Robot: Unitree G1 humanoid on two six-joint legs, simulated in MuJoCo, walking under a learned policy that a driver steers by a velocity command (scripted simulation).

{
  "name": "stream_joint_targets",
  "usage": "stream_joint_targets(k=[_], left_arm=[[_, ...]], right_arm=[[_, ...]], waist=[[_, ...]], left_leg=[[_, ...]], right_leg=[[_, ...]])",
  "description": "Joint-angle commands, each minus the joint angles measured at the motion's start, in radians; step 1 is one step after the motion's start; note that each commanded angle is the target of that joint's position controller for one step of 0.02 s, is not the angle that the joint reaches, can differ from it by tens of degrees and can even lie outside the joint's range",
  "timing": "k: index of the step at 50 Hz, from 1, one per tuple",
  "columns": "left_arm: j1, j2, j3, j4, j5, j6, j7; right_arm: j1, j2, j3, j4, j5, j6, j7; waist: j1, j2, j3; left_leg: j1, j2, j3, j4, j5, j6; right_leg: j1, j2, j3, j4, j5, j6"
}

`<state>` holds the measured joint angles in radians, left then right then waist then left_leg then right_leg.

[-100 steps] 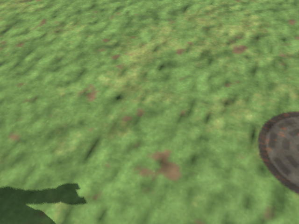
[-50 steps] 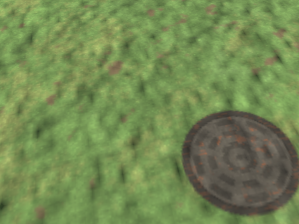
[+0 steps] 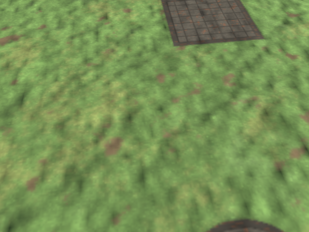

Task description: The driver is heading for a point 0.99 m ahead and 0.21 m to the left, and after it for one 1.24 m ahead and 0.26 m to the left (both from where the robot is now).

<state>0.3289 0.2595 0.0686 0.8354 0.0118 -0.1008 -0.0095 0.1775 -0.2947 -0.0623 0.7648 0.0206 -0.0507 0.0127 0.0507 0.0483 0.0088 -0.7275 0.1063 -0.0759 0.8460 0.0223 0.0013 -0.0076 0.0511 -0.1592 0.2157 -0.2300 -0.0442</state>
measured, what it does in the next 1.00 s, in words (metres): walks ahead, turning left: left foot, then right foot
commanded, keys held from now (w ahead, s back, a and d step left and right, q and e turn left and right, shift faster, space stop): w+q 0.52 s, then w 0.48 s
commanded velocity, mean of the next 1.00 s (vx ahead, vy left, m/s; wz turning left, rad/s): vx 0.50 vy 0.00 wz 0.39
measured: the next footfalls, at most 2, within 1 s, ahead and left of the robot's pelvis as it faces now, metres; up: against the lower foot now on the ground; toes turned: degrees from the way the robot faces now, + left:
left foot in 0.20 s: +0.29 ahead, +0.14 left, +0.00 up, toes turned +9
right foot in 0.66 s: +0.60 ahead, +0.00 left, +0.00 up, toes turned +24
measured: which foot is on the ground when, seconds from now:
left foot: up 0.00-0.18, down 0.20-0.68, up 0.70-1.00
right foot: down 0.00-0.20, up 0.22-0.64, down 0.66-1.00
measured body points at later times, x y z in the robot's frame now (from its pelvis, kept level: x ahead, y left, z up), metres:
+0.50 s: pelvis +0.29 +0.06 +0.00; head +0.32 +0.09 +0.45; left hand +0.42 +0.37 -0.09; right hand +0.44 -0.19 -0.10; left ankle +0.25 +0.13 -0.74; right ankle +0.49 -0.08 -0.68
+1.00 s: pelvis +0.56 +0.10 +0.00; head +0.59 +0.10 +0.45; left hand +0.46 +0.36 -0.12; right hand +0.85 -0.04 -0.08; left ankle +0.63 +0.31 -0.69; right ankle +0.56 -0.01 -0.74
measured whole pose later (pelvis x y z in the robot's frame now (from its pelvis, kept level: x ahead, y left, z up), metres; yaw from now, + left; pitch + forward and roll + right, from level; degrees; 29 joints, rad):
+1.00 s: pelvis +0.56 +0.10 +0.00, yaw +24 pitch +2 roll -1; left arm 0.38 0.26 0.05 0.84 -0.01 -0.08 -0.01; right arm 0.13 -0.28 -0.04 0.65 0.01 -0.06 0.01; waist 0.09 0.04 0.02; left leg -0.64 0.09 -0.05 0.75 -0.10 -0.01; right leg -0.09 0.05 -0.01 0.26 -0.21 -0.04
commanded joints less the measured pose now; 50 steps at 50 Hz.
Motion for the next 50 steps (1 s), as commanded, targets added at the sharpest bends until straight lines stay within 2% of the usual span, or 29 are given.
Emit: stream_joint_targets(k=[1,4,6,8,9,10,11,12,13,14,15,16,18,20,24,27,30,32,33,34,35,36,37,38,39,41,43,46,50], left_arm=[[-0.045,0.157,0.035,-0.057,-0.009,-0.012,0.013],[-0.001,0.177,0.043,-0.031,-0.023,0.014,0.017],[-0.007,0.198,0.048,-0.030,-0.027,0.033,0.023],[-0.020,0.228,0.055,-0.038,-0.027,0.051,0.034],[-0.036,0.230,0.052,-0.043,-0.030,0.058,0.039],[-0.026,0.204,0.039,-0.060,-0.018,0.052,0.045],[0.076,0.046,-0.010,-0.113,0.014,0.023,0.026],[-0.014,0.122,-0.004,-0.124,-0.019,-0.021,0.008],[-0.115,0.166,0.009,-0.157,-0.056,-0.040,-0.001],[-0.138,0.152,0.001,-0.165,-0.048,-0.051,0.002],[-0.144,0.153,0.005,-0.158,-0.022,-0.051,0.009],[-0.125,0.164,0.014,-0.154,-0.010,-0.040,0.011],[-0.099,0.149,0.014,-0.154,0.000,-0.014,0.011],[-0.129,0.121,0.005,-0.164,0.006,0.002,0.015],[-0.287,0.082,-0.015,-0.199,0.002,-0.001,0.007],[-0.354,0.100,-0.012,-0.218,-0.016,-0.011,-0.006],[-0.350,0.134,0.001,-0.220,-0.016,-0.025,-0.020],[-0.276,0.147,0.014,-0.204,-0.015,-0.032,-0.019],[-0.189,0.174,0.029,-0.184,-0.006,-0.037,-0.014],[-0.042,0.226,0.042,-0.171,0.007,-0.040,-0.008],[0.069,0.314,0.069,-0.120,0.010,-0.027,-0.014],[0.083,0.223,0.049,-0.117,-0.024,-0.023,-0.023],[0.036,0.168,0.033,-0.124,-0.026,-0.018,-0.019],[-0.017,0.152,0.023,-0.135,-0.012,-0.010,-0.016],[-0.050,0.134,0.016,-0.132,-0.006,-0.005,-0.015],[-0.069,0.107,0.004,-0.127,-0.001,-0.008,-0.013],[-0.054,0.121,0.007,-0.111,-0.013,-0.011,-0.010],[-0.032,0.165,0.017,-0.087,-0.021,-0.005,-0.002],[0.019,0.185,0.018,-0.054,-0.031,0.008,0.000]], right_arm=[[-0.098,-0.014,0.008,-0.092,-0.002,-0.013,0.021],[-0.168,-0.020,0.009,-0.145,0.001,-0.012,0.041],[-0.168,-0.039,0.000,-0.172,0.002,-0.011,0.053],[-0.058,-0.088,-0.027,-0.166,0.003,-0.003,0.054],[0.089,-0.136,-0.055,-0.135,0.005,-0.001,0.046],[0.252,-0.214,-0.089,-0.101,0.005,0.009,0.026],[0.233,-0.317,-0.102,-0.104,0.009,0.006,0.017],[0.279,-0.245,-0.080,-0.132,0.001,-0.005,0.018],[0.249,-0.193,-0.066,-0.121,-0.008,-0.013,0.019],[0.187,-0.169,-0.059,-0.128,-0.003,-0.018,0.018],[0.115,-0.141,-0.050,-0.142,-0.005,-0.018,0.016],[0.072,-0.115,-0.040,-0.162,-0.017,-0.018,0.012],[0.048,-0.120,-0.041,-0.170,-0.017,-0.020,0.006],[0.063,-0.142,-0.047,-0.160,-0.012,-0.022,-0.005],[0.109,-0.161,-0.053,-0.139,-0.001,-0.009,-0.024],[0.161,-0.164,-0.053,-0.117,0.003,-0.002,-0.026],[0.189,-0.140,-0.046,-0.097,0.001,0.001,-0.027],[0.172,-0.133,-0.044,-0.095,-0.004,0.006,-0.025],[0.171,-0.104,-0.034,-0.100,-0.008,0.005,-0.022],[0.171,-0.059,-0.014,-0.120,-0.021,0.002,-0.021],[0.317,-0.006,0.002,-0.127,0.009,-0.010,-0.023],[0.294,-0.091,-0.009,-0.112,0.016,-0.015,-0.026],[0.175,-0.140,-0.023,-0.127,0.016,-0.015,-0.024],[0.101,-0.132,-0.019,-0.145,0.002,-0.016,-0.026],[0.058,-0.118,-0.019,-0.160,-0.013,-0.021,-0.023],[0.077,-0.088,-0.017,-0.156,-0.012,-0.021,-0.015],[0.076,-0.057,-0.008,-0.156,-0.012,-0.018,-0.012],[-0.013,-0.027,0.008,-0.180,-0.018,-0.022,-0.009],[-0.130,-0.016,0.015,-0.198,-0.008,-0.032,0.004]], waist=[[0.008,-0.069,0.083],[0.028,-0.069,0.098],[0.005,-0.093,0.071],[-0.067,-0.139,-0.026],[-0.152,-0.130,-0.104],[-0.224,-0.053,-0.202],[-0.097,0.212,-0.282],[-0.171,0.106,-0.425],[-0.187,0.059,-0.286],[-0.143,-0.019,-0.183],[-0.098,-0.056,-0.117],[-0.061,-0.041,-0.094],[-0.028,-0.025,-0.074],[-0.029,-0.024,-0.046],[-0.090,0.017,-0.017],[-0.122,0.040,-0.020],[-0.118,0.062,-0.020],[-0.070,0.088,-0.026],[-0.028,0.079,-0.080],[0.035,-0.015,-0.212],[-0.010,-0.353,-0.322],[0.022,-0.287,-0.270],[0.043,-0.185,-0.138],[0.028,-0.112,-0.077],[0.009,-0.097,-0.021],[-0.031,-0.145,-0.017],[-0.038,-0.151,-0.020],[-0.017,-0.124,-0.002],[0.027,-0.124,0.018]], left_leg=[[0.038,0.000,0.046,-0.134,0.094,0.015],[-0.016,-0.012,0.079,-0.206,0.008,0.045],[0.033,-0.052,0.128,-0.228,-0.091,0.076],[0.213,-0.132,0.189,-0.218,-0.197,0.119],[0.427,-0.175,0.195,-0.271,-0.164,0.153],[0.743,-0.097,0.034,-0.294,-0.137,0.207],[1.087,0.164,-0.535,-0.364,-0.265,0.392],[1.171,0.232,-0.783,-0.507,-0.355,0.438],[1.091,0.201,-0.628,-0.530,-0.293,0.379],[0.936,0.155,-0.497,-0.529,-0.200,0.342],[0.785,0.118,-0.405,-0.539,-0.093,0.317],[0.681,0.091,-0.347,-0.562,-0.003,0.310],[0.574,0.070,-0.301,-0.599,0.073,0.319],[0.491,0.043,-0.234,-0.614,0.114,0.312],[0.427,-0.034,-0.157,-0.595,-0.008,0.241],[0.469,-0.009,-0.209,-0.562,-0.102,0.220],[0.572,0.043,-0.282,-0.487,-0.129,0.203],[0.596,0.039,-0.295,-0.418,-0.055,0.179],[0.582,-0.008,-0.263,-0.309,0.036,0.151],[0.479,-0.066,-0.191,-0.043,-0.068,0.112],[0.119,-0.216,-0.067,0.300,-0.484,0.031],[-0.035,-0.175,-0.120,0.427,-0.593,0.023],[-0.082,-0.134,-0.117,0.462,-0.507,0.027],[-0.059,-0.094,-0.069,0.439,-0.438,0.028],[-0.048,-0.064,-0.052,0.378,-0.386,0.027],[0.039,-0.024,-0.031,0.291,-0.334,0.022],[0.050,-0.014,-0.002,0.214,-0.326,0.010],[0.046,-0.005,0.025,0.028,-0.205,-0.009],[0.129,-0.036,0.059,-0.196,-0.014,-0.015]], right_leg=[[-0.071,-0.288,0.045,-0.112,0.302,-0.127],[0.072,-0.326,0.020,-0.053,0.383,-0.112],[0.127,-0.337,-0.008,0.036,0.616,-0.091],[0.142,-0.326,-0.036,0.241,0.954,-0.065],[0.070,-0.295,-0.060,0.440,0.974,-0.038],[-0.161,-0.257,-0.061,0.731,0.721,0.004],[-0.629,-0.042,0.014,1.098,-0.275,0.071],[-0.748,-0.012,0.251,1.217,-0.371,0.059],[-0.828,-0.064,0.268,1.200,-0.279,0.040],[-0.808,-0.109,0.258,1.109,-0.191,0.028],[-0.746,-0.140,0.251,1.018,-0.148,0.033],[-0.670,-0.161,0.256,0.974,-0.119,0.040],[-0.613,-0.166,0.241,0.900,-0.099,0.068],[-0.598,-0.156,0.218,0.794,-0.036,0.099],[-0.523,-0.096,0.201,0.470,0.253,0.119],[-0.479,-0.065,0.210,0.355,0.318,0.112],[-0.467,-0.071,0.224,0.297,0.250,0.072],[-0.374,-0.060,0.193,0.251,0.187,0.029],[-0.235,-0.074,0.199,0.239,0.181,-0.006],[-0.001,-0.225,0.355,0.257,0.180,-0.074],[0.317,-0.420,0.816,0.163,-0.043,-0.251],[0.320,-0.443,0.964,0.079,-0.297,-0.249],[0.212,-0.407,0.826,0.066,-0.306,-0.207],[0.099,-0.363,0.704,0.058,-0.204,-0.181],[0.006,-0.329,0.628,0.037,-0.096,-0.182],[-0.078,-0.273,0.522,0.001,0.049,-0.171],[-0.101,-0.266,0.458,-0.024,0.149,-0.187],[-0.110,-0.260,0.375,-0.056,0.240,-0.190],[-0.116,-0.232,0.284,-0.055,0.262,-0.156]])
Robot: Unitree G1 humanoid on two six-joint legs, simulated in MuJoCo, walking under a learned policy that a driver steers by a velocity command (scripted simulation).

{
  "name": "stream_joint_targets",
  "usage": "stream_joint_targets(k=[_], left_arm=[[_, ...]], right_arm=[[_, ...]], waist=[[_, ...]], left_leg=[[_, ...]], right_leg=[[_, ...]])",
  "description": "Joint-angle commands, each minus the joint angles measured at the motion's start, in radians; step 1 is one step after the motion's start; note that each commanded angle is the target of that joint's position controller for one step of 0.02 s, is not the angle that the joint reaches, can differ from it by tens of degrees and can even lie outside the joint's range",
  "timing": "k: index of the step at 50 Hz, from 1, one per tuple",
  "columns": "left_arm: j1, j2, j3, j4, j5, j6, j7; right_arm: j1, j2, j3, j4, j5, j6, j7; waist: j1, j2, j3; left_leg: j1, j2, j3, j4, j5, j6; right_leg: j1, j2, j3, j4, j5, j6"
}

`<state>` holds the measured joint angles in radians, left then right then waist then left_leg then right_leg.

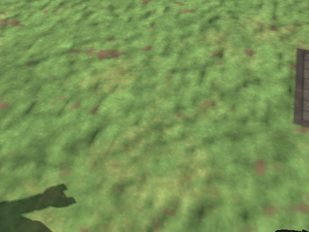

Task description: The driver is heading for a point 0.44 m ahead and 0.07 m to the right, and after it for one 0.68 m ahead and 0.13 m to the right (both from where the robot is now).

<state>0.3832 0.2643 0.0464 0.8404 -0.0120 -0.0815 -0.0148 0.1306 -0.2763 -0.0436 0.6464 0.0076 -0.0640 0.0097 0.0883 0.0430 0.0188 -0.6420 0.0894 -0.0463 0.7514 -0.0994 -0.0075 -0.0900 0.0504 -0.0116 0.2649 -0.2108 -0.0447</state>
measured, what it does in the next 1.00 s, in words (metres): walks ahead, turning right: left foot, then right foot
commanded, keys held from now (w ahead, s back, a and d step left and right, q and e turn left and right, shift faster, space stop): w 0.16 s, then w+e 0.26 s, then e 0.58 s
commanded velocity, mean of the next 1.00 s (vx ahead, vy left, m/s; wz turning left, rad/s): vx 0.32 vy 0.00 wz -0.34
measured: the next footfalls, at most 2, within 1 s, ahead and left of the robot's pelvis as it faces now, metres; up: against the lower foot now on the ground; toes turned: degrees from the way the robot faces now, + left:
left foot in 0.18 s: +0.27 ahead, +0.15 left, +0.00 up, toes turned +1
right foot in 0.68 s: +0.51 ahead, -0.10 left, +0.00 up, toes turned -14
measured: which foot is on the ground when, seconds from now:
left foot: up 0.00-0.16, down 0.18-0.66, up 0.68-1.00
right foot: down 0.00-0.20, up 0.22-0.66, down 0.68-1.00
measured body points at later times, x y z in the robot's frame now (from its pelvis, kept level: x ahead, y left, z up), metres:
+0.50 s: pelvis +0.27 +0.06 +0.00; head +0.29 +0.06 +0.45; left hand +0.45 +0.31 -0.11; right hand +0.29 -0.23 -0.12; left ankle +0.23 +0.15 -0.75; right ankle +0.41 -0.13 -0.68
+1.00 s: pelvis +0.42 +0.01 -0.01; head +0.47 -0.02 +0.43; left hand +0.68 +0.22 -0.10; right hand +0.48 -0.30 -0.12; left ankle +0.55 +0.16 -0.70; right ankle +0.47 -0.09 -0.75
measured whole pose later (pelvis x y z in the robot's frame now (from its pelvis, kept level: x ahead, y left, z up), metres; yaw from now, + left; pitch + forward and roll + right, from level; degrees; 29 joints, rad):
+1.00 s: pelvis +0.42 +0.01 -0.01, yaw -24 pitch +3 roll +1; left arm 0.18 0.31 0.08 0.64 0.00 0.03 0.02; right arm 0.10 -0.30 -0.05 0.71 -0.01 0.00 -0.04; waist 0.03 0.01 0.05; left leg -0.56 0.02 -0.13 0.87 -0.33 -0.09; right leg -0.42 0.12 0.13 0.47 -0.10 -0.07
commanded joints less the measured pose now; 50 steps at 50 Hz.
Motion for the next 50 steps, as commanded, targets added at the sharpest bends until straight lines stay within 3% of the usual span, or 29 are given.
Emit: stream_joint_targets(k=[1,5,7,8,9,10,11,12,13,14,15,17,19,22,24,26,29,32,33,34,35,36,37,38,39,42,44,46,50], left_arm=[[-0.015,0.183,0.040,-0.048,-0.010,-0.008,0.005],[0.024,0.199,0.044,-0.017,-0.016,0.012,0.009],[0.002,0.218,0.050,-0.014,-0.017,0.022,0.015],[-0.003,0.208,0.045,-0.015,-0.016,0.025,0.017],[-0.011,0.168,0.027,-0.034,-0.001,0.022,0.018],[0.084,0.060,-0.009,-0.064,0.008,0.005,0.015],[0.069,0.106,0.000,-0.049,-0.007,-0.012,0.011],[-0.012,0.177,0.024,-0.071,-0.033,-0.017,0.007],[-0.068,0.173,0.024,-0.083,-0.034,-0.015,0.007],[-0.092,0.160,0.026,-0.085,-0.021,-0.007,0.009],[-0.074,0.149,0.031,-0.077,-0.015,0.008,0.012],[-0.036,0.105,0.027,-0.060,-0.017,0.034,0.014],[-0.063,0.093,0.029,-0.072,-0.015,0.045,0.017],[-0.133,0.081,0.028,-0.096,-0.008,0.040,0.010],[-0.197,0.061,0.020,-0.120,0.003,0.033,-0.004],[-0.274,0.040,0.011,-0.157,0.010,0.030,-0.021],[-0.297,0.065,0.021,-0.199,0.007,0.037,-0.044],[-0.181,0.130,0.054,-0.200,0.012,0.042,-0.055],[-0.068,0.172,0.078,-0.173,0.013,0.038,-0.046],[-0.004,0.260,0.102,-0.174,0.015,0.041,-0.020],[-0.060,0.344,0.104,-0.208,0.029,0.044,-0.005],[-0.048,0.281,0.091,-0.240,0.026,0.047,-0.011],[-0.114,0.233,0.079,-0.253,0.018,0.048,-0.013],[-0.163,0.192,0.069,-0.252,-0.002,0.054,-0.008],[-0.202,0.166,0.061,-0.258,-0.009,0.062,0.000],[-0.247,0.179,0.066,-0.275,0.020,0.075,0.012],[-0.232,0.198,0.073,-0.272,0.018,0.079,0.025],[-0.233,0.207,0.078,-0.275,0.009,0.090,0.038],[-0.245,0.203,0.078,-0.286,0.009,0.111,0.048]], right_arm=[[-0.110,-0.037,-0.004,-0.086,0.008,-0.021,0.011],[-0.171,-0.059,-0.012,-0.117,0.015,-0.029,0.029],[-0.093,-0.090,-0.028,-0.100,0.009,-0.032,0.030],[0.029,-0.126,-0.049,-0.062,0.003,-0.030,0.023],[0.197,-0.179,-0.070,-0.029,-0.008,-0.027,0.012],[0.299,-0.282,-0.093,-0.017,-0.025,-0.020,0.005],[0.327,-0.208,-0.075,-0.008,-0.014,-0.015,0.007],[0.268,-0.164,-0.057,-0.002,-0.007,-0.015,0.006],[0.203,-0.135,-0.046,-0.005,-0.006,-0.016,0.006],[0.145,-0.103,-0.036,0.000,-0.010,-0.021,0.010],[0.106,-0.081,-0.031,0.002,-0.015,-0.031,0.013],[0.074,-0.077,-0.036,0.020,-0.020,-0.049,0.015],[0.077,-0.092,-0.044,0.043,-0.026,-0.061,0.010],[0.086,-0.105,-0.048,0.071,-0.030,-0.059,-0.004],[0.070,-0.124,-0.050,0.075,-0.025,-0.049,-0.016],[0.108,-0.145,-0.055,0.093,-0.018,-0.035,-0.031],[0.127,-0.175,-0.066,0.109,0.002,-0.005,-0.041],[0.092,-0.199,-0.078,0.094,0.021,0.026,-0.058],[0.080,-0.183,-0.073,0.087,0.024,0.032,-0.059],[0.134,-0.146,-0.056,0.074,-0.005,0.024,-0.055],[0.266,-0.038,-0.020,0.047,-0.053,0.013,-0.035],[0.227,-0.123,-0.029,0.062,-0.025,0.001,-0.017],[0.127,-0.155,-0.038,0.036,0.009,0.004,-0.014],[0.084,-0.145,-0.037,0.030,0.001,0.012,-0.025],[0.065,-0.147,-0.040,0.032,-0.013,0.024,-0.039],[0.103,-0.122,-0.039,0.036,-0.020,0.051,-0.047],[0.096,-0.104,-0.033,0.038,-0.022,0.053,-0.053],[0.071,-0.100,-0.030,0.035,-0.020,0.057,-0.055],[0.014,-0.101,-0.032,0.018,-0.012,0.056,-0.048]], waist=[[0.000,-0.119,0.014],[-0.004,-0.129,0.035],[-0.066,-0.136,-0.007],[-0.128,-0.119,-0.084],[-0.203,-0.078,-0.210],[-0.191,0.167,-0.363],[-0.213,0.193,-0.412],[-0.205,0.119,-0.239],[-0.175,0.072,-0.147],[-0.144,0.045,-0.077],[-0.107,0.069,-0.046],[-0.074,0.069,-0.029],[-0.067,0.040,-0.006],[-0.077,0.013,0.022],[-0.091,0.010,0.038],[-0.125,0.002,0.035],[-0.125,0.021,0.013],[-0.053,0.043,-0.064],[0.006,0.006,-0.122],[0.020,-0.138,-0.205],[-0.106,-0.330,-0.329],[-0.023,-0.192,-0.499],[-0.018,-0.127,-0.378],[-0.045,-0.054,-0.257],[-0.068,-0.042,-0.181],[-0.123,-0.115,-0.141],[-0.116,-0.123,-0.166],[-0.106,-0.131,-0.187],[-0.082,-0.179,-0.153]], left_leg=[[0.057,-0.028,0.035,-0.131,0.127,-0.004],[0.071,-0.047,0.035,-0.219,0.063,0.037],[0.205,-0.078,0.062,-0.268,0.025,0.071],[0.386,-0.100,0.083,-0.290,0.037,0.099],[0.674,0.008,-0.024,-0.250,0.061,0.151],[1.050,0.278,-0.449,-0.285,-0.067,0.296],[1.044,0.326,-0.663,-0.409,-0.201,0.323],[0.911,0.295,-0.519,-0.433,-0.240,0.275],[0.772,0.251,-0.387,-0.461,-0.205,0.244],[0.651,0.209,-0.296,-0.503,-0.151,0.228],[0.563,0.176,-0.219,-0.542,-0.096,0.210],[0.473,0.157,-0.123,-0.597,-0.002,0.211],[0.462,0.156,-0.043,-0.620,0.090,0.211],[0.494,0.137,0.071,-0.617,0.238,0.195],[0.470,0.104,0.168,-0.594,0.374,0.169],[0.502,0.119,0.200,-0.561,0.456,0.161],[0.622,0.161,0.207,-0.471,0.530,0.148],[0.666,0.160,0.215,-0.236,0.738,0.111],[0.627,0.110,0.239,-0.050,0.679,0.074],[0.423,0.037,0.245,0.235,0.312,0.006],[0.049,-0.157,0.151,0.608,-0.624,-0.069],[0.018,-0.147,-0.062,0.703,-0.610,-0.057],[-0.038,-0.106,-0.068,0.676,-0.514,-0.038],[-0.059,-0.070,-0.052,0.595,-0.434,-0.037],[-0.032,-0.046,-0.049,0.521,-0.385,-0.042],[0.110,-0.062,-0.027,0.368,-0.326,-0.056],[0.126,-0.076,-0.027,0.273,-0.299,-0.074],[0.139,-0.082,-0.041,0.202,-0.243,-0.084],[0.176,-0.100,-0.054,0.065,-0.196,-0.081]], right_leg=[[-0.022,-0.239,0.135,-0.099,0.242,-0.152],[0.078,-0.293,0.154,-0.048,0.285,-0.130],[0.100,-0.287,0.129,0.051,0.479,-0.104],[0.070,-0.246,0.088,0.194,0.607,-0.082],[-0.093,-0.200,0.061,0.432,0.485,-0.047],[-0.492,-0.047,0.000,0.831,0.000,0.029],[-0.620,-0.028,0.131,0.977,-0.363,0.026],[-0.696,-0.078,0.144,1.029,-0.305,0.019],[-0.682,-0.124,0.115,0.996,-0.217,0.017],[-0.652,-0.151,0.105,0.943,-0.153,0.025],[-0.592,-0.177,0.114,0.903,-0.102,0.031],[-0.526,-0.183,0.113,0.887,-0.042,0.047],[-0.563,-0.182,0.131,0.847,0.032,0.059],[-0.598,-0.167,0.134,0.685,0.186,0.065],[-0.527,-0.147,0.064,0.525,0.288,0.062],[-0.494,-0.129,0.012,0.433,0.338,0.057],[-0.500,-0.110,-0.008,0.364,0.247,0.029],[-0.359,-0.037,-0.059,0.320,0.104,-0.027],[-0.204,0.002,-0.064,0.223,0.200,-0.059],[0.047,-0.128,0.128,0.218,0.622,-0.124],[0.357,-0.394,0.558,0.287,1.008,-0.353],[0.371,-0.424,0.656,0.199,0.811,-0.405],[0.276,-0.371,0.539,0.162,0.653,-0.354],[0.142,-0.316,0.456,0.132,0.510,-0.292],[0.012,-0.280,0.411,0.101,0.420,-0.258],[-0.196,-0.212,0.348,0.056,0.397,-0.231],[-0.202,-0.199,0.339,0.068,0.415,-0.227],[-0.201,-0.186,0.354,0.072,0.291,-0.208],[-0.233,-0.158,0.415,0.060,0.013,-0.171]])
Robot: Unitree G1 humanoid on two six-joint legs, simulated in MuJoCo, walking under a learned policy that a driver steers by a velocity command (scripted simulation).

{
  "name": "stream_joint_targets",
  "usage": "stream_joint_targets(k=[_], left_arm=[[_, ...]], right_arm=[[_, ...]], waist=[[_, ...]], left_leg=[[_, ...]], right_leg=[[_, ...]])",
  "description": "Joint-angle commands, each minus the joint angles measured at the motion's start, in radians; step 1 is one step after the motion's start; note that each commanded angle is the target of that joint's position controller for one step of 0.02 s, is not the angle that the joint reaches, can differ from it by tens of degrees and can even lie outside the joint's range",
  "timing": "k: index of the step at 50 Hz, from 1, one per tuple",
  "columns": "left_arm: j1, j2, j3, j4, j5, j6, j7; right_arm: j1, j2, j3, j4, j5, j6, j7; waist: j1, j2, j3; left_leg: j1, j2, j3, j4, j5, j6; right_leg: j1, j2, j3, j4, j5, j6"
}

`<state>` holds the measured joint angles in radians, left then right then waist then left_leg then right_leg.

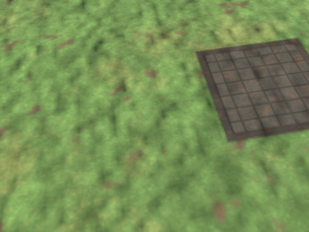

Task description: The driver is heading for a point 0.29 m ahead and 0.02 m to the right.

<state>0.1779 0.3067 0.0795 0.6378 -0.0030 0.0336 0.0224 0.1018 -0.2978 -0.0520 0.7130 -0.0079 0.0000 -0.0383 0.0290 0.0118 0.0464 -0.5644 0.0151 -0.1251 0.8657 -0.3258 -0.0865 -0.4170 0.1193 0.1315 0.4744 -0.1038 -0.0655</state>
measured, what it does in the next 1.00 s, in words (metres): steps on the spot, turning right: left foot, then right foot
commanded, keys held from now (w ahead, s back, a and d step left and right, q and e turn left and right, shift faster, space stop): e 0.56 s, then no key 0.06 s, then q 0.38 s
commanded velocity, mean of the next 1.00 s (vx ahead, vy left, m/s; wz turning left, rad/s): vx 0.01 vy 0.00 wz -0.33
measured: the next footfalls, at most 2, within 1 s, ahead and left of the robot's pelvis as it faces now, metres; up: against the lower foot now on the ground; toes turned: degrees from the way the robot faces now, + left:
left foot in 0.12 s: +0.10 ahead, +0.15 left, +0.00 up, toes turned -10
right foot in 0.54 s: +0.02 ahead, -0.10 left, +0.00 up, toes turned -22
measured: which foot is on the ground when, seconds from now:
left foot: up 0.00-0.10, down 0.12-0.54, up 0.56-0.94, down 0.96-1.00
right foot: down 0.00-0.14, up 0.16-0.52, down 0.54-0.98, up 1.00-1.00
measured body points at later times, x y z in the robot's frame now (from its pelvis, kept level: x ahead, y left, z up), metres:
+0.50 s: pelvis +0.02 +0.03 +0.00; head +0.06 +0.02 +0.45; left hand +0.26 +0.24 -0.09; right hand +0.07 -0.28 -0.10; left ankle +0.06 +0.16 -0.73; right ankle -0.02 -0.09 -0.71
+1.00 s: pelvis +0.02 +0.01 -0.01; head +0.04 +0.02 +0.44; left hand +0.27 +0.19 -0.11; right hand +0.03 -0.29 -0.11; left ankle +0.04 +0.12 -0.73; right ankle -0.02 -0.09 -0.73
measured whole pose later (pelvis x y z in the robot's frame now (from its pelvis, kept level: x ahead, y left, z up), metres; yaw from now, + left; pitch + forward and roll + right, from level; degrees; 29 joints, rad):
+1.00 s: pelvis +0.02 +0.01 -0.01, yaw -18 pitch +0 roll -1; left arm 0.10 0.25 0.05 0.71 0.01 0.03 0.03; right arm 0.22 -0.29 -0.06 0.75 0.01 0.03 -0.01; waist -0.03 -0.02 0.04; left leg -0.27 0.02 0.01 0.60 -0.33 0.00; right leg -0.27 0.00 -0.07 0.60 -0.31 -0.02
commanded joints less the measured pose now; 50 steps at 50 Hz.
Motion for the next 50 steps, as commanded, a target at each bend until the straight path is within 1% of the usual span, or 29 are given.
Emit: stream_joint_targets(k=[1,3,5,6,7,8,9,10,11,12,15,19,24,26,27,28,29,30,31,32,33,36,38,40,43,47,48,49,50], left_arm=[[-0.035,0.159,0.045,-0.084,0.000,-0.001,0.009],[-0.026,0.155,0.045,-0.086,-0.002,0.005,0.006],[-0.041,0.147,0.042,-0.092,-0.012,0.012,0.007],[-0.030,0.129,0.036,-0.092,-0.018,0.015,0.009],[0.018,0.074,0.022,-0.092,-0.012,0.016,0.007],[-0.007,0.099,0.032,-0.131,-0.019,0.004,0.005],[0.020,0.179,0.056,-0.109,0.000,-0.007,0.002],[0.042,0.198,0.068,-0.078,-0.010,-0.002,-0.001],[0.065,0.173,0.067,-0.051,-0.013,0.012,0.004],[0.069,0.150,0.061,-0.047,-0.010,0.022,0.006],[0.000,0.092,0.040,-0.080,-0.024,0.029,0.000],[-0.063,0.063,0.022,-0.120,-0.018,0.024,-0.015],[-0.035,0.086,0.031,-0.124,-0.020,0.033,-0.036],[0.033,0.083,0.039,-0.099,-0.019,0.034,-0.041],[0.071,0.113,0.053,-0.088,-0.017,0.032,-0.032],[0.107,0.222,0.079,-0.100,-0.016,0.027,-0.017],[0.082,0.272,0.078,-0.121,0.019,0.008,-0.019],[0.095,0.207,0.062,-0.114,0.031,-0.013,-0.025],[0.053,0.170,0.044,-0.099,0.028,-0.026,-0.023],[-0.004,0.136,0.035,-0.096,0.013,-0.028,-0.017],[-0.044,0.097,0.017,-0.093,0.000,-0.029,-0.012],[-0.079,0.018,-0.019,-0.063,0.024,-0.036,-0.003],[-0.079,0.024,-0.019,-0.042,0.033,-0.039,-0.003],[-0.061,0.065,-0.009,-0.017,0.037,-0.036,-0.004],[-0.066,0.119,0.008,0.002,0.021,-0.024,-0.001],[-0.072,0.124,0.018,0.022,-0.004,-0.010,0.015],[-0.054,0.111,0.020,0.028,-0.005,-0.011,0.020],[-0.046,0.083,0.018,0.009,0.016,-0.018,0.023],[-0.115,0.058,0.014,-0.014,0.028,-0.021,0.027]], right_arm=[[0.036,-0.081,-0.024,-0.052,0.005,-0.013,0.003],[0.035,-0.087,-0.029,-0.057,0.010,-0.026,0.011],[0.082,-0.088,-0.036,-0.045,0.013,-0.038,0.021],[0.113,-0.111,-0.046,-0.036,0.007,-0.041,0.022],[0.127,-0.184,-0.063,-0.045,-0.013,-0.036,0.018],[0.104,-0.240,-0.076,-0.040,-0.048,-0.025,0.019],[0.061,-0.184,-0.064,-0.072,-0.047,-0.029,0.016],[0.016,-0.134,-0.051,-0.085,-0.034,-0.028,0.009],[-0.011,-0.111,-0.046,-0.094,-0.018,-0.024,0.006],[-0.015,-0.099,-0.041,-0.094,-0.003,-0.022,0.002],[0.029,-0.105,-0.041,-0.086,-0.010,-0.006,-0.008],[0.064,-0.155,-0.063,-0.075,-0.007,0.009,-0.009],[0.046,-0.189,-0.078,-0.065,0.020,0.007,0.012],[0.029,-0.179,-0.077,-0.056,0.040,0.005,0.013],[0.084,-0.143,-0.069,-0.031,0.036,0.001,0.017],[0.090,-0.080,-0.050,-0.052,-0.009,-0.001,0.022],[0.014,-0.074,-0.041,-0.106,-0.022,-0.005,0.014],[-0.034,-0.125,-0.056,-0.102,-0.006,-0.004,0.009],[-0.032,-0.134,-0.061,-0.092,0.010,0.000,0.008],[0.003,-0.126,-0.063,-0.060,0.009,0.005,0.003],[0.028,-0.127,-0.063,-0.043,0.003,0.012,0.000],[0.100,-0.072,-0.043,0.000,0.012,0.017,0.017],[0.067,-0.046,-0.025,-0.003,0.014,0.019,0.025],[0.040,-0.073,-0.025,-0.018,0.015,0.024,0.026],[0.045,-0.118,-0.035,-0.032,0.025,0.027,0.022],[0.105,-0.096,-0.029,-0.025,0.017,0.019,0.030],[0.105,-0.124,-0.035,-0.032,0.012,0.017,0.031],[0.113,-0.199,-0.055,-0.037,0.009,0.014,0.025],[0.135,-0.216,-0.065,-0.037,0.016,0.012,0.023]], waist=[[-0.016,-0.159,-0.175],[-0.009,-0.177,-0.173],[-0.042,-0.182,-0.171],[-0.054,-0.159,-0.169],[-0.026,0.020,-0.189],[-0.004,0.312,-0.113],[-0.007,0.231,-0.115],[0.006,0.154,-0.109],[0.014,0.113,-0.099],[0.004,0.113,-0.088],[-0.037,0.143,-0.076],[-0.079,0.181,-0.115],[-0.066,0.197,-0.122],[-0.019,0.171,-0.127],[-0.012,0.092,-0.140],[-0.026,-0.180,-0.154],[-0.005,-0.330,-0.164],[0.047,-0.208,-0.197],[0.014,-0.175,-0.159],[-0.015,-0.128,-0.150],[-0.030,-0.140,-0.144],[-0.063,-0.148,-0.168],[-0.038,-0.152,-0.139],[-0.012,-0.157,-0.106],[-0.005,-0.147,-0.053],[-0.045,-0.104,-0.062],[-0.041,-0.055,-0.067],[-0.005,0.109,-0.091],[-0.040,0.228,-0.092]], left_leg=[[0.111,-0.031,0.024,-0.085,0.021,0.002],[0.142,-0.042,0.024,-0.174,0.002,0.018],[0.242,-0.048,0.043,-0.362,0.077,0.046],[0.335,-0.002,0.026,-0.470,0.153,0.070],[0.444,0.214,-0.151,-0.528,0.200,0.149],[0.398,0.368,-0.392,-0.589,0.355,0.311],[0.377,0.401,-0.389,-0.575,0.398,0.358],[0.370,0.342,-0.271,-0.547,0.408,0.318],[0.379,0.276,-0.175,-0.527,0.393,0.272],[0.397,0.255,-0.127,-0.519,0.408,0.262],[0.441,0.218,-0.014,-0.531,0.442,0.274],[0.508,0.264,0.026,-0.520,0.468,0.297],[0.473,0.302,0.068,-0.484,0.482,0.284],[0.425,0.281,0.118,-0.399,0.436,0.227],[0.335,0.243,0.177,-0.300,0.330,0.158],[0.079,0.135,0.279,-0.014,-0.035,0.055],[-0.121,0.008,0.193,0.207,-0.360,0.005],[-0.116,0.031,0.095,0.319,-0.343,0.008],[-0.110,0.048,0.077,0.333,-0.264,0.020],[-0.100,0.060,0.074,0.299,-0.189,0.020],[-0.071,0.064,0.080,0.276,-0.126,0.010],[0.109,0.065,0.096,0.149,-0.008,-0.011],[0.186,0.071,0.103,-0.022,0.004,-0.008],[0.220,0.064,0.116,-0.103,-0.035,0.000],[0.192,0.046,0.135,-0.142,-0.083,0.022],[0.254,0.025,0.160,-0.320,0.086,0.077],[0.290,0.046,0.107,-0.377,0.271,0.109],[0.349,0.137,-0.031,-0.380,0.521,0.168],[0.385,0.238,-0.223,-0.458,0.534,0.296]], right_leg=[[0.102,-0.228,0.293,-0.143,-0.106,-0.147],[0.138,-0.233,0.340,-0.115,-0.073,-0.140],[0.140,-0.211,0.359,-0.065,-0.027,-0.111],[0.097,-0.173,0.338,-0.017,-0.070,-0.073],[-0.014,-0.082,0.218,0.175,-0.322,-0.012],[-0.207,0.055,0.014,0.375,-0.516,0.043],[-0.214,-0.020,0.042,0.587,-0.495,0.081],[-0.209,-0.031,0.031,0.666,-0.430,0.098],[-0.212,-0.041,0.012,0.715,-0.379,0.119],[-0.239,-0.049,0.002,0.765,-0.335,0.137],[-0.248,-0.078,-0.073,0.685,-0.273,0.167],[-0.160,-0.132,-0.115,0.466,-0.298,0.171],[0.014,-0.127,-0.186,0.216,-0.264,0.116],[0.152,-0.099,-0.214,0.002,-0.109,0.061],[0.288,-0.104,-0.161,-0.089,0.022,0.024],[0.473,-0.329,0.155,-0.115,0.359,-0.061],[0.438,-0.525,0.385,-0.099,0.540,-0.278],[0.410,-0.496,0.327,-0.119,0.462,-0.300],[0.375,-0.431,0.228,-0.114,0.394,-0.239],[0.362,-0.375,0.157,-0.111,0.323,-0.180],[0.340,-0.351,0.111,-0.109,0.346,-0.156],[0.270,-0.296,-0.009,-0.120,0.361,-0.136],[0.251,-0.291,-0.030,-0.133,0.261,-0.129],[0.242,-0.326,0.007,-0.145,0.167,-0.153],[0.244,-0.376,0.066,-0.134,0.105,-0.176],[0.268,-0.372,0.032,-0.052,0.186,-0.130],[0.251,-0.327,-0.012,0.005,0.107,-0.078],[0.180,-0.219,-0.122,0.135,0.007,-0.008],[0.058,-0.086,-0.213,0.272,-0.152,0.072]])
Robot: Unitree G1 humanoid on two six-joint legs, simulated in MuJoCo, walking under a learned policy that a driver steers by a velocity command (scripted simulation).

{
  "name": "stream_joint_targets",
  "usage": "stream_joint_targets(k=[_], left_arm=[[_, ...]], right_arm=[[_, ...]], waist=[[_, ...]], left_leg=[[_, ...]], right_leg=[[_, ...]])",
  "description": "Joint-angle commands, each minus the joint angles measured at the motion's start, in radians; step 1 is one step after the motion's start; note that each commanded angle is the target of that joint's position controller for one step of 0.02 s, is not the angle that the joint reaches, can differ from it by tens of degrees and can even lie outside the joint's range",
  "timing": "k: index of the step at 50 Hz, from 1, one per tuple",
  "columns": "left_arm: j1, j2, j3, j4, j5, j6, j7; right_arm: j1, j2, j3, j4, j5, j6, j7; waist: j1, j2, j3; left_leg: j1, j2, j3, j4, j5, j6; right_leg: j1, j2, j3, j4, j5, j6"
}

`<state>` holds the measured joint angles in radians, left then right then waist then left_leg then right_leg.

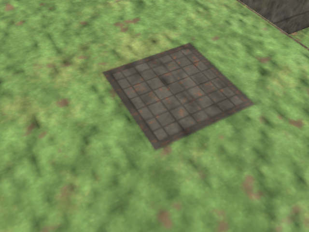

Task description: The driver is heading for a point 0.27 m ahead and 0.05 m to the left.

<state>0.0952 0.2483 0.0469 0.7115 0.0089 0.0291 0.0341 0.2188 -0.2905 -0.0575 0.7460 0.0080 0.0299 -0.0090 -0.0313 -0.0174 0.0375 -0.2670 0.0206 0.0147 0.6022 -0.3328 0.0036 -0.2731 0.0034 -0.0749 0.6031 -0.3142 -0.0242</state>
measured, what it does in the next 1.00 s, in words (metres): steps to the left, turning left: right foot, then left foot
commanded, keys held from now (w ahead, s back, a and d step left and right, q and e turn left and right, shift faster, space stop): q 0.42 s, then w+q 0.26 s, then w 0.06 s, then w+e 0.08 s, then no key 0.18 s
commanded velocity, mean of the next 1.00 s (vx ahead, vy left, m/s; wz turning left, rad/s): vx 0.15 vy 0.00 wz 0.43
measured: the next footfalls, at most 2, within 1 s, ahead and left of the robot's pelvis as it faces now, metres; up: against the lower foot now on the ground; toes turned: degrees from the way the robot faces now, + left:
right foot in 0.30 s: +0.06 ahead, -0.13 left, +0.00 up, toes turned +15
left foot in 0.80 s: +0.02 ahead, +0.16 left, +0.00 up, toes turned +30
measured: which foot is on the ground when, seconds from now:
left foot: down 0.00-0.30, up 0.32-0.78, down 0.80-1.00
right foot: up 0.00-0.28, down 0.30-0.80, up 0.82-1.00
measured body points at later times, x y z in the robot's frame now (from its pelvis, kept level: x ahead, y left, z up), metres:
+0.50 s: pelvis -0.01 -0.04 +0.01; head +0.02 -0.05 +0.46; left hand +0.03 +0.26 -0.08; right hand +0.21 -0.28 -0.09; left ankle -0.07 +0.10 -0.64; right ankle +0.02 -0.14 -0.73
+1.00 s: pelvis +0.07 +0.09 +0.02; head +0.08 +0.13 +0.47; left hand +0.05 +0.40 -0.10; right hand +0.27 -0.11 -0.08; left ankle -0.01 +0.14 -0.73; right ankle +0.18 -0.03 -0.65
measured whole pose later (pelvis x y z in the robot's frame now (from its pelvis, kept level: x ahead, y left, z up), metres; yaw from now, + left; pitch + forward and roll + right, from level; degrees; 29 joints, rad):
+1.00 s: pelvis +0.07 +0.09 +0.02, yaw +28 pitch +2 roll -1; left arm 0.20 0.32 0.07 0.76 0.00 -0.05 -0.03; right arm 0.32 -0.25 -0.04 0.70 0.00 -0.04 0.00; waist -0.02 -0.04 0.02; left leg -0.12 -0.02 0.05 0.34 -0.25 0.06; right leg -0.60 -0.09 -0.02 1.03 -0.23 0.03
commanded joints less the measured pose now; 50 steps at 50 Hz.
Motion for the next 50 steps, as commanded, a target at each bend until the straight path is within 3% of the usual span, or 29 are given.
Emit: stream_joint_targets(k=[1,2,4,6,8,12,14,15,16,17,18,19,20,21,23,26,31,36,38,39,40,41,42,43,44,45,48,50], left_arm=[[-0.109,0.104,0.044,-0.110,0.010,-0.016,0.017],[-0.110,0.111,0.051,-0.112,-0.001,-0.014,0.012],[-0.046,0.115,0.057,-0.089,-0.012,-0.008,0.003],[-0.046,0.096,0.052,-0.081,-0.008,-0.013,0.004],[-0.038,0.077,0.045,-0.080,-0.015,-0.022,-0.004],[0.009,0.110,0.053,-0.071,-0.026,-0.031,-0.024],[0.083,0.121,0.064,-0.049,-0.022,-0.038,-0.030],[0.115,0.161,0.078,-0.044,-0.014,-0.039,-0.025],[0.135,0.237,0.092,-0.058,0.005,-0.035,-0.013],[0.106,0.276,0.095,-0.064,0.042,-0.038,-0.023],[0.053,0.214,0.077,-0.092,0.040,-0.051,-0.023],[-0.003,0.167,0.063,-0.094,0.027,-0.056,-0.019],[-0.033,0.150,0.057,-0.105,0.013,-0.058,-0.013],[-0.039,0.142,0.053,-0.102,0.002,-0.058,-0.006],[0.036,0.145,0.052,-0.086,-0.002,-0.054,0.011],[0.137,0.173,0.061,-0.066,-0.003,-0.056,0.022],[0.157,0.219,0.081,-0.055,-0.016,-0.073,0.004],[0.157,0.241,0.090,-0.029,-0.040,-0.086,-0.035],[0.141,0.223,0.079,-0.010,-0.052,-0.081,-0.050],[0.154,0.176,0.058,0.002,-0.040,-0.084,-0.056],[0.119,0.101,0.025,-0.015,-0.012,-0.091,-0.063],[0.095,0.075,0.016,-0.086,-0.013,-0.111,-0.061],[0.054,0.180,0.041,-0.082,-0.040,-0.123,-0.058],[0.058,0.200,0.049,-0.081,-0.051,-0.123,-0.062],[0.079,0.194,0.048,-0.056,-0.037,-0.118,-0.060],[0.092,0.188,0.049,-0.040,-0.017,-0.111,-0.058],[0.150,0.142,0.039,0.005,-0.007,-0.088,-0.060],[0.115,0.105,0.024,0.001,-0.006,-0.081,-0.056]], right_arm=[[0.056,-0.203,-0.053,-0.070,-0.015,-0.025,-0.008],[0.067,-0.200,-0.051,-0.069,-0.028,-0.040,-0.010],[-0.021,-0.199,-0.055,-0.087,-0.003,-0.052,-0.014],[-0.059,-0.178,-0.053,-0.098,0.013,-0.035,-0.024],[-0.049,-0.187,-0.061,-0.104,0.011,-0.012,-0.030],[-0.069,-0.203,-0.070,-0.126,0.015,0.008,-0.025],[-0.107,-0.187,-0.064,-0.140,0.027,0.014,-0.025],[-0.084,-0.156,-0.055,-0.140,0.022,0.012,-0.027],[-0.030,-0.081,-0.036,-0.135,-0.002,0.010,-0.022],[-0.036,-0.135,-0.055,-0.169,0.006,-0.003,-0.026],[-0.031,-0.209,-0.078,-0.146,0.006,-0.005,-0.029],[-0.020,-0.221,-0.090,-0.125,0.012,0.002,-0.028],[0.005,-0.199,-0.089,-0.099,0.010,0.014,-0.032],[0.003,-0.181,-0.085,-0.100,0.008,0.020,-0.032],[-0.034,-0.148,-0.072,-0.129,0.016,0.017,-0.019],[-0.125,-0.126,-0.057,-0.178,0.017,0.004,-0.005],[-0.146,-0.084,-0.035,-0.210,0.012,-0.018,0.022],[-0.107,-0.077,-0.026,-0.206,0.017,-0.030,0.041],[0.011,-0.068,-0.028,-0.156,0.015,-0.036,0.040],[0.128,-0.110,-0.050,-0.115,0.018,-0.037,0.031],[0.266,-0.188,-0.075,-0.092,0.013,-0.041,0.020],[0.270,-0.321,-0.090,-0.125,0.001,-0.057,0.015],[0.234,-0.245,-0.070,-0.136,-0.003,-0.080,0.024],[0.176,-0.192,-0.048,-0.135,-0.009,-0.092,0.028],[0.117,-0.147,-0.034,-0.137,-0.007,-0.097,0.030],[0.062,-0.131,-0.027,-0.140,-0.002,-0.095,0.029],[0.021,-0.127,-0.023,-0.133,-0.014,-0.097,0.008],[0.014,-0.122,-0.020,-0.117,-0.016,-0.093,-0.005]], waist=[[-0.034,0.300,-0.077],[-0.042,0.250,-0.093],[0.018,0.123,-0.086],[0.024,0.128,-0.099],[0.014,0.156,-0.128],[0.010,0.204,-0.136],[0.055,0.196,-0.128],[0.052,0.138,-0.135],[0.021,-0.118,-0.150],[0.011,-0.276,-0.102],[0.008,-0.160,-0.068],[-0.015,-0.111,-0.038],[-0.021,-0.091,-0.031],[-0.011,-0.097,-0.019],[0.029,-0.122,-0.043],[0.098,-0.124,-0.047],[0.107,-0.116,-0.022],[0.079,-0.109,0.003],[0.005,-0.065,-0.014],[-0.050,-0.017,-0.058],[-0.116,0.155,-0.113],[-0.086,0.355,-0.158],[-0.106,0.188,-0.132],[-0.058,0.197,-0.072],[-0.024,0.158,-0.048],[0.004,0.143,-0.029],[0.053,0.112,-0.056],[0.055,0.094,-0.049]], left_leg=[[0.153,0.313,-0.498,-0.270,0.562,0.303],[0.186,0.332,-0.510,-0.282,0.567,0.332],[0.193,0.258,-0.389,-0.238,0.569,0.254],[0.178,0.196,-0.333,-0.224,0.559,0.206],[0.168,0.171,-0.325,-0.208,0.542,0.201],[0.093,0.161,-0.395,-0.204,0.419,0.193],[0.026,0.118,-0.413,-0.170,0.292,0.144],[-0.064,0.073,-0.385,-0.106,0.143,0.092],[-0.212,-0.053,-0.237,0.160,-0.160,0.019],[-0.340,-0.102,-0.162,0.359,-0.339,-0.020],[-0.335,-0.050,-0.199,0.512,-0.279,-0.034],[-0.340,-0.043,-0.190,0.567,-0.204,-0.043],[-0.347,-0.036,-0.174,0.600,-0.143,-0.060],[-0.367,-0.030,-0.166,0.632,-0.093,-0.077],[-0.402,-0.007,-0.105,0.598,-0.010,-0.092],[-0.476,0.025,-0.079,0.475,0.000,-0.102],[-0.393,0.063,-0.024,0.274,-0.002,-0.065],[-0.168,0.044,0.042,0.067,-0.025,0.010],[0.061,-0.011,0.091,-0.084,0.061,0.048],[0.257,-0.045,0.085,-0.114,0.062,0.071],[0.442,0.113,-0.152,-0.201,0.038,0.113],[0.542,0.375,-0.649,-0.341,-0.119,0.281],[0.458,0.406,-0.674,-0.379,-0.052,0.328],[0.394,0.370,-0.529,-0.357,0.101,0.297],[0.331,0.305,-0.394,-0.343,0.270,0.259],[0.275,0.261,-0.293,-0.345,0.433,0.226],[0.192,0.195,-0.126,-0.355,0.773,0.194],[0.172,0.166,-0.055,-0.362,0.830,0.181]], right_leg=[[-0.227,0.079,0.052,0.305,-0.251,0.050],[-0.293,0.062,0.124,0.483,-0.357,0.054],[-0.332,0.016,0.161,0.504,-0.259,0.063],[-0.276,0.018,0.133,0.359,-0.173,0.086],[-0.202,0.033,0.122,0.244,-0.132,0.100],[-0.056,0.060,0.110,0.020,-0.046,0.091],[0.072,0.064,0.091,-0.200,0.112,0.066],[0.177,-0.021,0.153,-0.247,0.158,0.033],[0.269,-0.267,0.396,-0.292,0.271,-0.058],[0.143,-0.421,0.619,-0.336,0.297,-0.219],[0.104,-0.394,0.567,-0.352,0.240,-0.247],[0.077,-0.329,0.451,-0.341,0.200,-0.203],[0.084,-0.273,0.365,-0.338,0.165,-0.169],[0.095,-0.259,0.320,-0.333,0.208,-0.167],[0.150,-0.237,0.264,-0.378,0.041,-0.166],[0.271,-0.285,0.291,-0.425,-0.117,-0.181],[0.246,-0.320,0.198,-0.461,-0.115,-0.172],[0.131,-0.315,0.098,-0.431,-0.082,-0.159],[0.019,-0.291,0.046,-0.331,-0.067,-0.138],[-0.075,-0.247,-0.003,-0.185,0.027,-0.109],[-0.239,-0.157,-0.094,0.160,-0.036,-0.032],[-0.563,-0.020,-0.036,0.490,-0.276,0.021],[-0.611,-0.057,0.098,0.630,-0.254,0.021],[-0.610,-0.094,0.108,0.636,-0.169,0.009],[-0.560,-0.123,0.103,0.603,-0.093,0.012],[-0.513,-0.134,0.102,0.543,-0.034,0.024],[-0.373,-0.103,0.069,0.477,0.106,0.060],[-0.334,-0.089,0.064,0.338,0.183,0.072]])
